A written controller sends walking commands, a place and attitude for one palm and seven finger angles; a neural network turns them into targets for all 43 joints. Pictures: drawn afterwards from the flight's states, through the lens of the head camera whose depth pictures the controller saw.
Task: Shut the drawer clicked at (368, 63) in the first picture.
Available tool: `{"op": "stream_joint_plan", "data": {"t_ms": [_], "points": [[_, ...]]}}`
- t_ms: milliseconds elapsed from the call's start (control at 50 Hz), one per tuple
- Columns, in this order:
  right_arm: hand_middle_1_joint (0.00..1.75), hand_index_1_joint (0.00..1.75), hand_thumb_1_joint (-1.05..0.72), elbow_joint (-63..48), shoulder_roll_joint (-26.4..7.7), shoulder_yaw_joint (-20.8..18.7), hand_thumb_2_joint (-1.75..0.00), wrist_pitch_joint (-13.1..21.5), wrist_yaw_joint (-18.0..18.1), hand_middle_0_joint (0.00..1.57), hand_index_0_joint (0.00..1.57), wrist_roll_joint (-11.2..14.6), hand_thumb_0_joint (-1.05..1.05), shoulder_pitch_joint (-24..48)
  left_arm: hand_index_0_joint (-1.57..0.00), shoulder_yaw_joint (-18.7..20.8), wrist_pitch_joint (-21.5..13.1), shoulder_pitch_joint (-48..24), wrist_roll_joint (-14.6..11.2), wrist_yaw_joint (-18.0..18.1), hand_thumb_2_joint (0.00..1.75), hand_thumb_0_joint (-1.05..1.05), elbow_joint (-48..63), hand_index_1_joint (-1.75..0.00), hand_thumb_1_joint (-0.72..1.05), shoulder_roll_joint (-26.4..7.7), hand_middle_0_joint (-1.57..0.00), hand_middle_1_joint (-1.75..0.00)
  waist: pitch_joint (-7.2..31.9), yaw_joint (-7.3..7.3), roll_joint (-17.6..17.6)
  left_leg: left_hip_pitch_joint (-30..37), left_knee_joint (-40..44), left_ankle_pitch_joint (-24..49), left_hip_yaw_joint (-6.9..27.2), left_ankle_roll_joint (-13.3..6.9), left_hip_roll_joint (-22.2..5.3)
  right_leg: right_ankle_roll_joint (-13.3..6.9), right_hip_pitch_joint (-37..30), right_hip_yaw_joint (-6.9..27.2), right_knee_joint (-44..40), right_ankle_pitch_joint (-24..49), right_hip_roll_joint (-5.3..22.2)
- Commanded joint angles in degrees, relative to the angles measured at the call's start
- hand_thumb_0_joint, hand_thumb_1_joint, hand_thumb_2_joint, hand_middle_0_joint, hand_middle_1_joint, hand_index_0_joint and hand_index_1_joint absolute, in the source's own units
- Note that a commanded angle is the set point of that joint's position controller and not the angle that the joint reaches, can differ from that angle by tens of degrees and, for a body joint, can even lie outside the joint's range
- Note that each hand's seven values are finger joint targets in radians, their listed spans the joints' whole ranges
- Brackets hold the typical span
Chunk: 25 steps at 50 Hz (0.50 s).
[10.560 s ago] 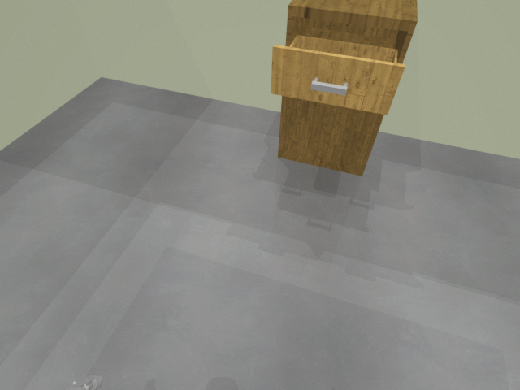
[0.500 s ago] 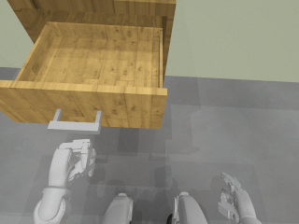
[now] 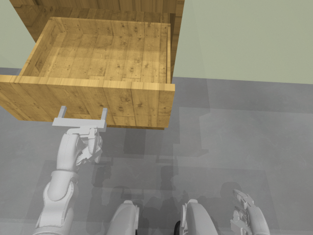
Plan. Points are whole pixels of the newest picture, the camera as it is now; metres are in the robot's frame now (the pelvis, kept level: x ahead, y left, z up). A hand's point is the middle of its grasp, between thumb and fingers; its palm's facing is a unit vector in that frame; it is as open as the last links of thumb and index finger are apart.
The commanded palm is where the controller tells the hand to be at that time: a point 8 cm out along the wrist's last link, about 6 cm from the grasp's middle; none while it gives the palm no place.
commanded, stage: push the drawer shut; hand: left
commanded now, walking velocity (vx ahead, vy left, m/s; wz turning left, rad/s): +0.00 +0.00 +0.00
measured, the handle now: (82, 117) +0.39 +0.21 +0.03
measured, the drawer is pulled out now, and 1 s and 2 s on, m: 0.28 0.14 0.03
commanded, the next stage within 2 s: none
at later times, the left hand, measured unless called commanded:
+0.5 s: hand (103, 121) +0.38 +0.15 +0.03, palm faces -0.02 -1.00 -0.04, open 3.1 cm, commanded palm +0.37 +0.20 +0.03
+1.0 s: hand (107, 99) +0.45 +0.16 +0.03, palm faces -0.01 -1.00 -0.04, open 3.0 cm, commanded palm +0.44 +0.20 +0.03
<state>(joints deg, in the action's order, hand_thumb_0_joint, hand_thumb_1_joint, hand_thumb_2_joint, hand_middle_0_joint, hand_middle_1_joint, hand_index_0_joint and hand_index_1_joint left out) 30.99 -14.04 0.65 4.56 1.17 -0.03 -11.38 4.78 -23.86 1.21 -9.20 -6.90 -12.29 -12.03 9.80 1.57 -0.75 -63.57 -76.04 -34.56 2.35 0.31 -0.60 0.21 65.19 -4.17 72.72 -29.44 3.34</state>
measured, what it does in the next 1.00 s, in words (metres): stands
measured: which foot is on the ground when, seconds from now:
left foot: down 0.00-1.00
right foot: down 0.00-1.00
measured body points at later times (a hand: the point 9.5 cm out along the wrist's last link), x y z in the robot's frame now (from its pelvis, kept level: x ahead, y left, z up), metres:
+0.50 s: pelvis +0.00 +0.00 +0.01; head +0.11 +0.01 +0.44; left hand +0.38 +0.21 +0.04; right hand +0.12 -0.25 -0.10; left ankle +0.01 +0.12 -0.62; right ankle +0.05 -0.13 -0.62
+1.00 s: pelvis -0.01 +0.00 +0.00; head +0.13 +0.01 +0.43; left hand +0.45 +0.21 +0.03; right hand +0.07 -0.26 -0.12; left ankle +0.01 +0.12 -0.62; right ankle +0.05 -0.13 -0.62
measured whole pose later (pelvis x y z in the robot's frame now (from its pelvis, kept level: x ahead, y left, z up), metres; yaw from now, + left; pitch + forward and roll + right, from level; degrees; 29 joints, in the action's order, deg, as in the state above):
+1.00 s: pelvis -0.01 +0.00 +0.00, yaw -2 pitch +25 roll -2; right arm 35.3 -14.4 0.9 0.5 0.3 -1.0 -15.0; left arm 16.3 -27.6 -34.7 -6.7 -8.4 -49.5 -18.2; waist 8.7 6.8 -0.8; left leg -66.9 -74.6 -32.9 1.0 0.0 -1.3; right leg 0.5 69.1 -2.8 71.0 -26.9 2.4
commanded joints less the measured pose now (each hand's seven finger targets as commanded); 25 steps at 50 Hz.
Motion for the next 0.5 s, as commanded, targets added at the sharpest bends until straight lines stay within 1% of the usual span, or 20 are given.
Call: {"op": "stream_joint_plan", "data": {"t_ms": [0, 20, 60, 80, 100, 120, 140, 160, 200, 220, 240, 260, 300, 320, 340, 380, 420, 440, 460, 480], "points": [[0.3, 0.3, -0.9, -6.6, -8.3, -3.2, -0.9, 2.7, 0.9, 0.2, 0.2, 0.3, 0.0, -0.1, -1.4, 3.6, -3.9, -18.6, -0.4, 0.8, 0.9, 0.0, 9.2, -1.6, 0.9, -6.3, -1.4, -1.6, 19.6, 2.43, -1.2, 8.9, 11.5, 11.7, -0.5, -1.3, 1.4, -1.6, -15.2, 2.1, -10.3, 6.4, -2.3], [0.3, 0.3, -0.9, -6.3, -8.4, -3.1, -0.9, 2.6, 1.1, 0.2, 0.2, 0.3, 0.0, -0.2, -1.4, 4.2, -3.7, -19.8, -0.3, 0.8, 0.9, 0.0, 8.2, -1.6, 0.9, -7.3, -1.4, -1.6, 19.5, 2.53, -1.6, 9.0, 11.6, 11.8, -0.4, -1.3, 1.4, -1.7, -14.8, 2.0, -10.3, 6.5, -2.4], [0.3, 0.3, -0.9, -5.8, -8.4, -3.1, -0.9, 2.4, 1.1, 0.2, 0.2, 0.4, 0.0, -0.4, -1.4, 4.3, -3.5, -21.2, -0.5, 0.6, 0.9, 0.0, 6.1, -1.6, 0.9, -6.8, -1.4, -1.6, 19.7, 2.51, -1.8, 9.5, 12.0, 11.9, -0.5, -1.2, 1.4, -1.6, -15.0, 2.0, -10.5, 6.7, -2.4], [0.3, 0.3, -0.9, -5.6, -8.4, -3.0, -0.9, 2.4, 1.1, 0.2, 0.2, 0.4, 0.0, -0.4, -1.4, 4.2, -3.6, -23.3, -0.4, 0.6, 0.9, 0.0, 6.0, -1.6, 0.9, -6.9, -1.4, -1.6, 20.4, 2.73, -2.1, 9.9, 12.1, 11.7, -0.4, -1.1, 1.3, -1.6, -14.6, 2.0, -10.4, 6.6, -2.4], [0.3, 0.3, -0.9, -5.5, -8.4, -3.1, -0.9, 2.3, 1.1, 0.2, 0.2, 0.3, 0.0, -0.7, -1.4, 4.8, -3.5, -23.5, -0.6, 0.8, 0.9, 0.0, 5.2, -1.6, 0.9, -7.0, -1.4, -1.6, 20.9, 2.42, -1.5, 10.0, 12.2, 12.6, -0.4, -1.1, 1.4, -1.6, -15.4, 1.9, -10.4, 7.3, -2.3], [0.3, 0.3, -0.9, -5.5, -8.6, -3.1, -0.9, 2.3, 1.2, 0.2, 0.2, 0.4, 0.0, -1.1, -1.4, 4.7, -3.4, -23.4, -0.4, 0.6, 0.9, 0.0, 4.2, -1.6, 0.9, -7.3, -1.4, -1.6, 20.9, 2.43, -1.8, 10.6, 12.4, 13.5, -0.1, -1.0, 1.2, -1.8, -15.1, 1.7, -10.1, 8.0, -2.5], [0.3, 0.3, -0.9, -5.4, -8.4, -3.0, -0.9, 2.2, 1.0, 0.2, 0.2, 0.3, 0.0, -1.1, -1.4, 4.1, -3.2, -24.0, -0.5, 0.5, 0.9, 0.0, 3.5, -1.6, 0.9, -6.3, -1.4, -1.6, 21.1, 2.48, -2.5, 11.1, 12.5, 13.6, -0.4, -1.0, 1.3, -1.7, -15.0, 1.7, -10.3, 8.2, -2.5], [0.3, 0.3, -0.9, -5.1, -8.6, -3.0, -0.9, 2.0, 1.0, 0.2, 0.2, 0.4, 0.0, -1.1, -1.4, 4.7, -3.2, -25.9, -0.6, 0.7, 0.9, 0.0, 2.7, -1.6, 0.9, -7.1, -1.4, -1.6, 20.3, 2.71, -2.2, 10.5, 12.7, 12.6, -0.3, -1.0, 1.3, -1.7, -14.9, 1.8, -10.6, 7.5, -2.4], [0.3, 0.3, -0.9, -4.8, -8.6, -3.0, -0.9, 1.9, 1.0, 0.2, 0.2, 0.3, 0.0, -1.5, -1.4, 5.1, -3.4, -28.2, -0.5, 0.9, 0.9, 0.0, 1.2, -1.6, 0.9, -7.2, -1.4, -1.6, 21.0, 2.84, -1.7, 10.2, 12.7, 12.6, -0.5, -1.0, 1.3, -1.6, -15.6, 2.0, -10.8, 7.6, -2.4], [0.3, 0.3, -0.9, -4.8, -8.7, -3.1, -0.9, 1.8, 1.1, 0.2, 0.2, 0.3, 0.0, -2.0, -1.4, 6.4, -3.5, -28.1, -0.5, 1.0, 0.9, 0.0, 0.1, -1.6, 0.9, -8.5, -1.4, -1.6, 21.3, 2.75, -0.1, 9.7, 12.6, 13.1, -0.4, -1.1, 1.2, -1.6, -16.5, 2.1, -10.8, 8.1, -2.6], [0.3, 0.3, -0.9, -4.8, -8.6, -3.0, -0.9, 1.6, 1.0, 0.2, 0.2, 0.3, 0.0, -2.1, -1.4, 6.3, -3.6, -28.0, -0.1, 0.9, 0.9, 0.0, -1.1, -1.6, 0.9, -8.2, -1.4, -1.6, 21.7, 2.63, -0.6, 9.9, 12.8, 13.4, -0.6, -1.0, 1.2, -1.6, -16.6, 2.2, -10.7, 8.4, -2.6], [0.3, 0.3, -0.9, -4.6, -8.5, -3.0, -0.9, 1.5, 0.9, 0.2, 0.2, 0.2, 0.0, -2.1, -1.4, 5.7, -3.8, -29.8, -0.4, 0.9, 0.9, 0.0, -1.4, -1.6, 0.9, -7.4, -1.4, -1.6, 21.3, 3.08, -0.9, 10.1, 12.8, 13.4, -0.6, -1.0, 1.2, -1.5, -16.3, 2.1, -10.9, 8.6, -2.6], [0.3, 0.3, -0.9, -4.4, -8.7, -3.2, -0.9, 1.3, 0.8, 0.2, 0.2, 0.2, 0.0, -2.6, -1.4, 7.8, -4.2, -29.6, -0.4, 1.0, 0.9, 0.0, -2.6, -1.6, 0.9, -9.1, -1.4, -1.6, 22.2, 2.46, -0.5, 10.3, 13.0, 14.5, -0.8, -0.9, 1.1, -1.6, -17.3, 2.2, -10.9, 9.6, -2.6], [0.3, 0.3, -0.9, -4.6, -8.8, -3.1, -0.9, 1.1, 0.8, 0.2, 0.2, 0.2, 0.0, -2.9, -1.4, 7.9, -4.3, -29.6, -0.4, 0.8, 0.9, 0.0, -3.6, -1.6, 0.9, -9.4, -1.4, -1.6, 21.9, 2.36, -0.9, 10.1, 13.1, 15.0, -0.7, -1.0, 1.2, -1.7, -17.5, 2.2, -10.7, 10.1, -2.8], [0.3, 0.3, -0.9, -4.3, -8.6, -3.0, -0.9, 0.9, 0.6, 0.2, 0.2, 0.1, 0.0, -3.0, -1.4, 8.1, -4.6, -31.3, -0.2, 0.8, 0.9, 0.0, -3.7, -1.6, 0.9, -9.6, -1.4, -1.6, 22.0, 2.69, -1.7, 10.6, 13.2, 15.3, -0.8, -0.8, 1.0, -1.6, -17.1, 2.2, -10.7, 10.5, -2.8], [0.3, 0.3, -0.9, -4.1, -8.6, -3.2, -0.9, 0.6, 0.5, 0.2, 0.2, 0.1, 0.0, -3.3, -1.4, 8.3, -5.1, -31.8, -0.2, 0.8, 0.9, 0.0, -4.8, -1.6, 0.9, -9.5, -1.4, -1.6, 22.3, 2.54, -1.8, 10.8, 13.2, 15.9, -0.9, -0.8, 0.9, -1.7, -17.3, 2.3, -10.7, 11.1, -2.8], [0.3, 0.3, -0.9, -4.1, -8.7, -3.2, -0.9, 0.4, 0.3, 0.2, 0.2, 0.1, 0.0, -3.8, -1.4, 7.8, -5.4, -33.5, 0.0, 0.8, 0.9, 0.0, -5.7, -1.6, 0.9, -9.2, -1.4, -1.6, 21.8, 2.96, -2.2, 11.3, 13.3, 16.4, -0.6, -0.8, 0.9, -1.8, -16.5, 1.9, -10.3, 11.3, -2.9], [0.3, 0.3, -0.9, -3.7, -8.7, -3.2, -0.9, 0.3, 0.3, 0.2, 0.2, 0.0, 0.0, -4.0, -1.4, 7.6, -5.6, -35.1, 0.3, 0.7, 0.9, 0.0, -6.3, -1.6, 0.9, -9.1, -1.4, -1.6, 21.9, 3.48, -2.3, 11.6, 13.2, 16.2, -0.8, -0.7, 0.8, -1.6, -15.9, 2.0, -10.5, 11.3, -3.0], [0.3, 0.3, -0.9, -3.4, -8.7, -3.3, -0.9, 0.2, 0.2, 0.2, 0.2, 0.0, 0.0, -4.4, -1.4, 8.5, -5.7, -35.7, 0.1, 0.8, 0.9, 0.0, -7.5, -1.6, 0.9, -9.7, -1.4, -1.6, 21.4, 3.36, -1.7, 11.1, 13.3, 16.2, -0.7, -0.7, 0.8, -1.7, -16.4, 2.0, -10.6, 11.5, -2.9], [0.3, 0.3, -0.9, -3.3, -8.8, -3.3, -0.9, 0.0, 0.2, 0.2, 0.2, 0.0, 0.0, -4.6, -1.4, 8.2, -5.9, -36.6, 0.3, 0.8, 0.9, 0.0, -8.5, -1.6, 0.9, -9.5, -1.4, -1.6, 21.5, 3.68, -1.3, 10.6, 13.2, 16.0, -0.8, -0.8, 0.9, -1.6, -16.7, 2.2, -10.6, 11.6, -2.9]]}}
